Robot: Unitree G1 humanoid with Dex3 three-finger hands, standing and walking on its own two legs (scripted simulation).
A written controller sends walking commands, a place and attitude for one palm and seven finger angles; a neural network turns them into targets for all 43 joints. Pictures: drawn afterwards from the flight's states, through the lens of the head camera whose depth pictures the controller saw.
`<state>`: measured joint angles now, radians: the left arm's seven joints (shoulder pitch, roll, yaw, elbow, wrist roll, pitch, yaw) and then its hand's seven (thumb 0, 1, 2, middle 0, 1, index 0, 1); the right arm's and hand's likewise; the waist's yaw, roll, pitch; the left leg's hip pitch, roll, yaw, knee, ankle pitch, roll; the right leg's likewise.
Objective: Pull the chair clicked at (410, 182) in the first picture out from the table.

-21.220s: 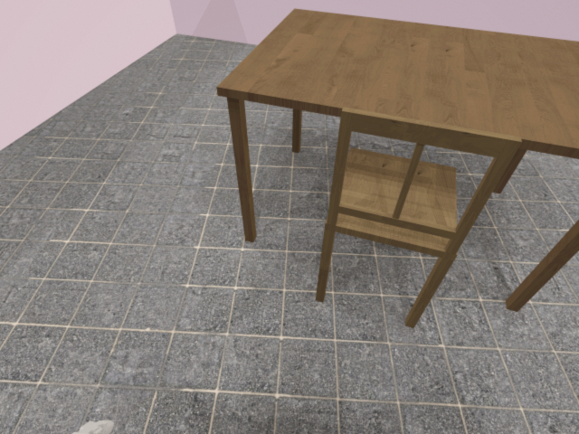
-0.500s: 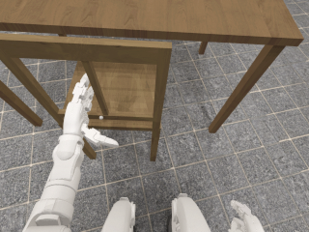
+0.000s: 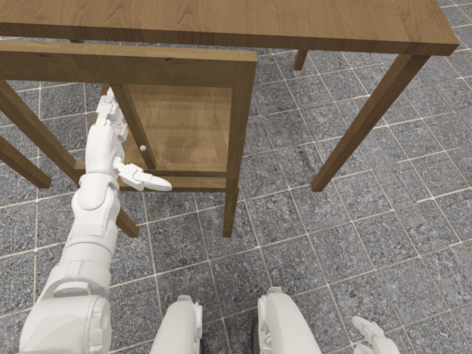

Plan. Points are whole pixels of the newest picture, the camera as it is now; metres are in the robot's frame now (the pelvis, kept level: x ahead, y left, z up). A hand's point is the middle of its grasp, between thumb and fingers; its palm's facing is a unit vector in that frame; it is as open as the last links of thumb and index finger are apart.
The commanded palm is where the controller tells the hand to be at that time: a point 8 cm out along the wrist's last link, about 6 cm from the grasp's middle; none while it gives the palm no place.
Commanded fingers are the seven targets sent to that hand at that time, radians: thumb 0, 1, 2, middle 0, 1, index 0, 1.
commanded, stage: push the fingers through the gap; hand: left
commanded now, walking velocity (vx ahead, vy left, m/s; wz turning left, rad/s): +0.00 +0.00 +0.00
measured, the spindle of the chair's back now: (138, 132) +0.48 +0.16 +0.02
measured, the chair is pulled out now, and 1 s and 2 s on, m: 0.00 0.00 0.03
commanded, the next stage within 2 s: hook a spindle and tug to test in 0.46 s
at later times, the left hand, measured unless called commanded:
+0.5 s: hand (142, 141) +0.46 +0.15 +0.03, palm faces -0.01 -1.00 -0.03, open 16.9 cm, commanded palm +0.44 +0.19 +0.03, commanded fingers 0.00 -0.50 0.30 -0.06 -0.08 -0.06 -0.08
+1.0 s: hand (150, 142) +0.46 +0.14 +0.03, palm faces -0.02 -1.00 -0.04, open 14.3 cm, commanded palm +0.43 +0.18 +0.03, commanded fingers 0.00 -0.05 0.49 -0.46 -1.34 -0.46 -1.34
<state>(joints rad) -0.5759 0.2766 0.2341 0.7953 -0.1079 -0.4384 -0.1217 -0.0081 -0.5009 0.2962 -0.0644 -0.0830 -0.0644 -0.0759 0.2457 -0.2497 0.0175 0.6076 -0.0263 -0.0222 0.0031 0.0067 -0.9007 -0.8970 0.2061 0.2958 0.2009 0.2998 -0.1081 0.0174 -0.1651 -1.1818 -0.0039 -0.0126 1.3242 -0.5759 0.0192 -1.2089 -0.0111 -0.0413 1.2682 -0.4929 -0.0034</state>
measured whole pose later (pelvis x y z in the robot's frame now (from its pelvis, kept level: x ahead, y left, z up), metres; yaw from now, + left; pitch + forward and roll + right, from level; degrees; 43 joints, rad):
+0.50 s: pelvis +0.00 +0.00 +0.00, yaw -1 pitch +26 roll -2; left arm -0.62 0.29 0.27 0.86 -0.10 -0.46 -0.12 -0.01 -0.50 0.30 -0.06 -0.08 -0.06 -0.08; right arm 0.28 -0.25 0.02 0.61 -0.03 0.01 0.02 0.01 -0.90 -0.90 0.21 0.30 0.20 0.30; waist -0.12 0.02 -0.16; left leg -1.19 0.00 -0.01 1.32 -0.58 0.03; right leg -1.22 -0.01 -0.04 1.25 -0.49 0.00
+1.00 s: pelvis +0.00 +0.00 +0.00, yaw +0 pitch +25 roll -2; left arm -0.60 0.26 0.23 0.83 -0.09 -0.46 -0.09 -0.01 -0.43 0.33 -0.30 -0.83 -0.30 -0.82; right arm 0.25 -0.24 0.02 0.60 -0.03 0.02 0.02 0.01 -0.90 -0.90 0.21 0.30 0.20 0.30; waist -0.11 0.02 -0.17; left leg -1.18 0.00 -0.01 1.31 -0.58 0.02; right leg -1.21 -0.01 -0.03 1.26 -0.49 0.00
